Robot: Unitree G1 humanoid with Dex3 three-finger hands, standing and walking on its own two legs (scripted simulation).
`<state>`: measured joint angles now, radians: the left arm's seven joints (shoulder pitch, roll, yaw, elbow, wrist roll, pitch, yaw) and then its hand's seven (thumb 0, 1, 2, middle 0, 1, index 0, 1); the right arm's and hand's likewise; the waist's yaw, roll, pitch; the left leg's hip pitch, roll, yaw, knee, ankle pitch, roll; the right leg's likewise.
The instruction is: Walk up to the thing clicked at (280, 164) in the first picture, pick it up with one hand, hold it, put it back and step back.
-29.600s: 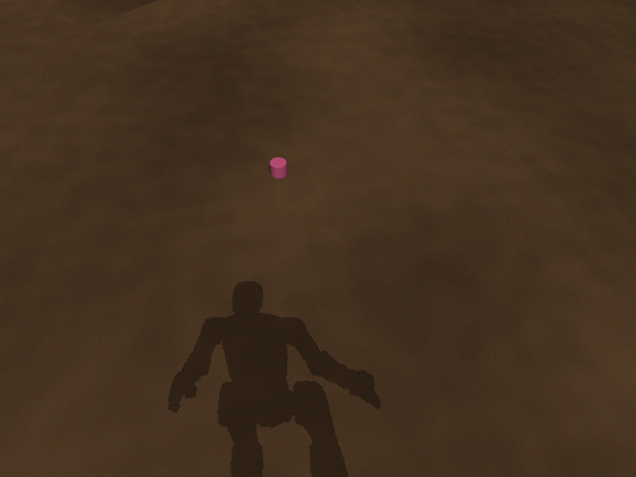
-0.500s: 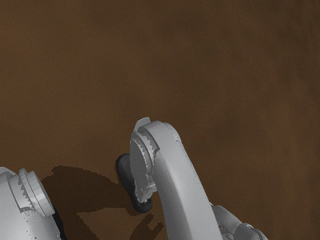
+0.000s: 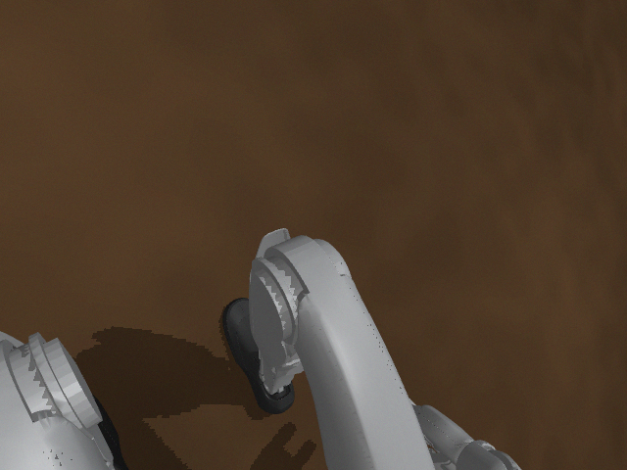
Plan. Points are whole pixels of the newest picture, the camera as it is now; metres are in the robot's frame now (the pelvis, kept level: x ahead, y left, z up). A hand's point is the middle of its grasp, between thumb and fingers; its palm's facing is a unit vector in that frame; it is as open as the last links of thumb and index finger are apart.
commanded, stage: close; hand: left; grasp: from above
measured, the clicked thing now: out of the picture +0.46 +0.33 -0.27
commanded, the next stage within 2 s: settle in 0.06 s
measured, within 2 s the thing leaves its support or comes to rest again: leaves its support in 0.46 s
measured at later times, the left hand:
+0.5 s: hand out of the picture +0.45 +0.33 -0.24, palm faces -0.41 -0.15 -0.90, open 10.4 cm
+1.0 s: hand out of the picture +0.44 +0.34 -0.14, palm faces -0.43 -0.10 -0.90, open 10.4 cm
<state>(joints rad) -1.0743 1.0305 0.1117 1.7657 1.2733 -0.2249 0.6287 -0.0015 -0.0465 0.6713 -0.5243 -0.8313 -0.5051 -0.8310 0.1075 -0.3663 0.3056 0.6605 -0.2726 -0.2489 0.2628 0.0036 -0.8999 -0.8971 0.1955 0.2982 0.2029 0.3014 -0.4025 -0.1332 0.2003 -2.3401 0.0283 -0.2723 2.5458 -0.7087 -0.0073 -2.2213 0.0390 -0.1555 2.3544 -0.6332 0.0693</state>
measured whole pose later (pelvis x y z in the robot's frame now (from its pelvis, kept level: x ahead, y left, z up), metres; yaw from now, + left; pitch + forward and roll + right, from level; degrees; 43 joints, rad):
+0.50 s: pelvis +0.00 +0.00 +0.00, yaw +0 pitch +28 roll -14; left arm -1.04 1.00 0.14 1.66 1.27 -0.19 0.59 0.00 -0.08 0.69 -0.58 -0.78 -0.56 -0.80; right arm 0.13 -0.36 0.28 0.66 -0.26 -0.24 0.26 0.00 -0.92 -0.90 0.20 0.30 0.20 0.30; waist -0.39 -0.12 0.17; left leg -2.35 0.03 -0.27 2.53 -0.71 -0.01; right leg -2.23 0.03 -0.16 2.35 -0.64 0.06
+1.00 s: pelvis +0.00 -0.01 +0.02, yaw +5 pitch +32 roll -10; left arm -0.98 0.79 0.05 1.41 1.22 -0.16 0.33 0.00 -0.10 0.69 -0.60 -0.76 -0.59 -0.77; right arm 0.14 -0.33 0.12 0.68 -0.14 -0.11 0.23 0.00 -0.91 -0.90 0.20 0.30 0.20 0.30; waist -0.27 0.00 -0.01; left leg -2.34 0.01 -0.18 2.43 -0.67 -0.01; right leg -2.24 0.00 -0.09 2.31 -0.65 0.05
